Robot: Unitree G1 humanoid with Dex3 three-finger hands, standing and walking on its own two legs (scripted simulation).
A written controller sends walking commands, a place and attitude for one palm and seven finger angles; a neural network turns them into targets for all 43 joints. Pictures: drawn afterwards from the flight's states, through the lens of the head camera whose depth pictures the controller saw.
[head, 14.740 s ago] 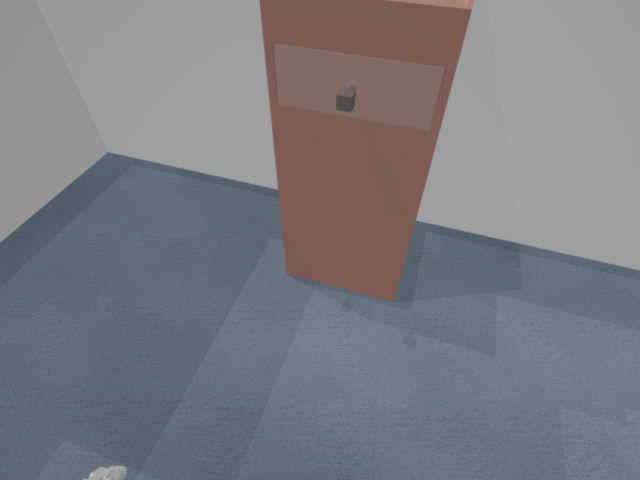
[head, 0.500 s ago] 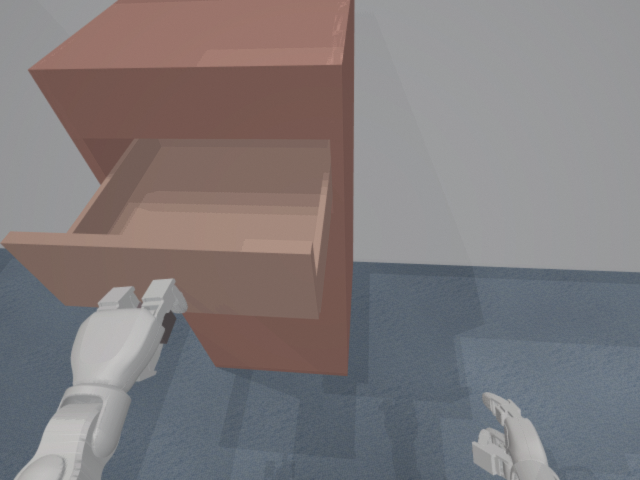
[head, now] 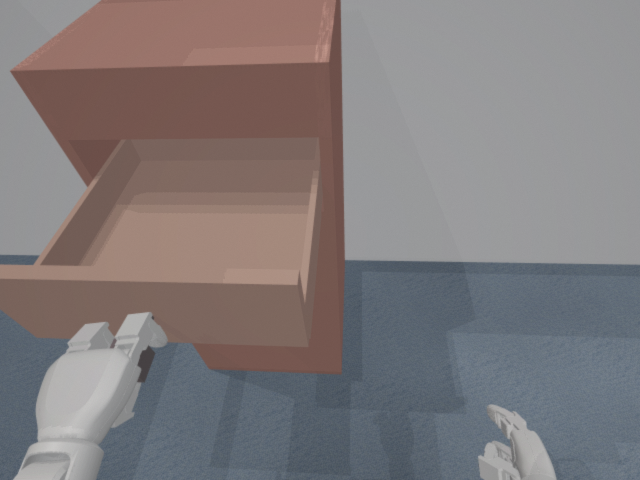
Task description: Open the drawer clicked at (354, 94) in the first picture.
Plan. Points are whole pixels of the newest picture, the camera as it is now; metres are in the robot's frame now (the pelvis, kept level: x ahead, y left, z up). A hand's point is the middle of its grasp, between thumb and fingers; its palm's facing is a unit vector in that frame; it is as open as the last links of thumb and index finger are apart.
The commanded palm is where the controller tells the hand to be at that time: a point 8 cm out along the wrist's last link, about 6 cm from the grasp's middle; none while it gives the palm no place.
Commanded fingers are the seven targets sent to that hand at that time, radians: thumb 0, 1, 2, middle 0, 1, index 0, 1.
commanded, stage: pull the drawer open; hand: left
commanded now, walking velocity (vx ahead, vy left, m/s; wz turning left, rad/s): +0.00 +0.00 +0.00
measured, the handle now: (135, 344) +0.25 +0.25 +0.07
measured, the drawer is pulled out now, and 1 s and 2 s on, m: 0.26 0.30 0.30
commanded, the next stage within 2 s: open the thumb to release the handle in 0.46 s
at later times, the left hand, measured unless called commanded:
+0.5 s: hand (109, 434) +0.16 +0.25 +0.05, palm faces +0.00 -0.10 -1.00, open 7.0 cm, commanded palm +0.10 +0.25 +0.11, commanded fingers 0.00 0.90 0.90 -0.40 -1.35 -0.40 -1.35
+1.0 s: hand (106, 424) +0.16 +0.25 +0.05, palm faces +0.04 -0.06 -1.00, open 10.7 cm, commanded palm +0.14 +0.25 +0.11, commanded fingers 0.00 -0.50 0.30 -0.30 -1.20 -0.30 -1.20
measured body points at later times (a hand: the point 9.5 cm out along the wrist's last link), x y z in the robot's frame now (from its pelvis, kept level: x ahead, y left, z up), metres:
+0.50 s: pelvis +0.00 +0.00 -0.01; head +0.01 -0.03 +0.44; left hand +0.15 +0.25 +0.10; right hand +0.21 -0.22 -0.10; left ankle +0.04 +0.14 -0.71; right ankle -0.05 -0.12 -0.71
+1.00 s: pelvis -0.01 -0.01 -0.01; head +0.01 -0.04 +0.44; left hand +0.15 +0.25 +0.11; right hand +0.19 -0.21 -0.12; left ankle +0.04 +0.14 -0.71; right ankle -0.05 -0.12 -0.71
